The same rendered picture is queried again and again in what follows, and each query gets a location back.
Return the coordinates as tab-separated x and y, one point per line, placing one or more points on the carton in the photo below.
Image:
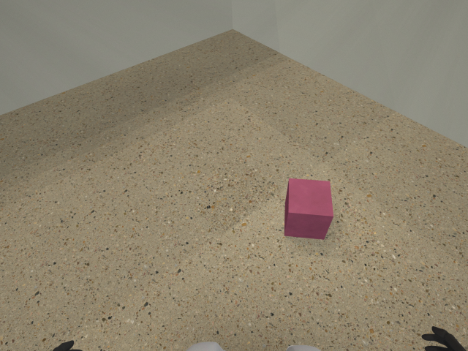
308	208

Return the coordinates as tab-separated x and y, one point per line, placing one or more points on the robot right hand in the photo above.
443	337

